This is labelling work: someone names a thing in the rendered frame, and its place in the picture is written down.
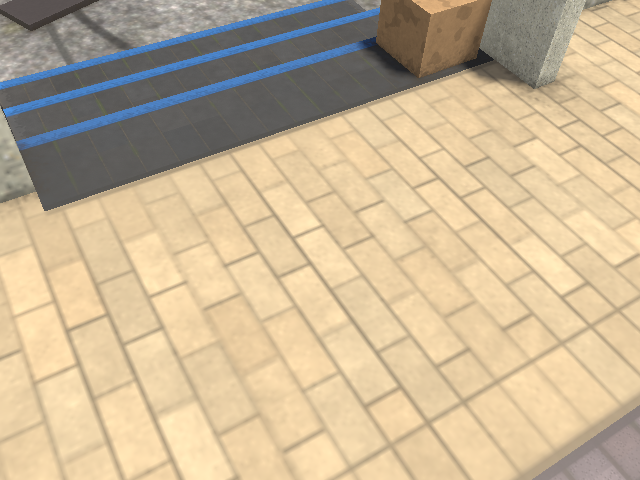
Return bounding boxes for stairs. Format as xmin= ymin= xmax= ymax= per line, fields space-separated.
xmin=0 ymin=0 xmax=380 ymax=141

